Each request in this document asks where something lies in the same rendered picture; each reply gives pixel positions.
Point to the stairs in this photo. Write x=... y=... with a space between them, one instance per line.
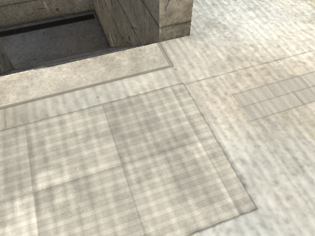
x=66 y=60

